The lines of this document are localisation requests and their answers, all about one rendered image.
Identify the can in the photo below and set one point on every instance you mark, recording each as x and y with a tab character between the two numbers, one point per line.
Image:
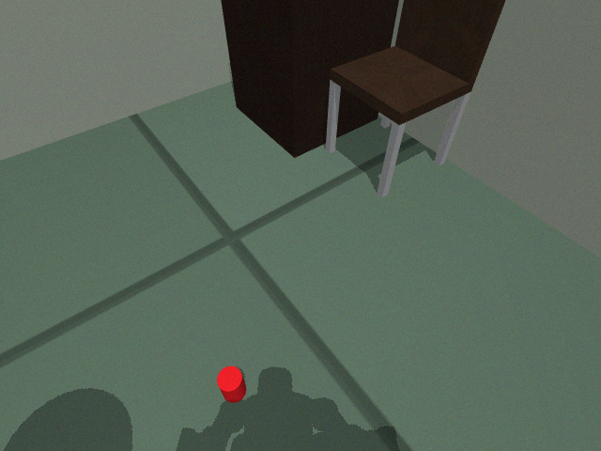
231	384

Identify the chair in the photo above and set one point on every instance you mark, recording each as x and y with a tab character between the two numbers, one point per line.
439	49

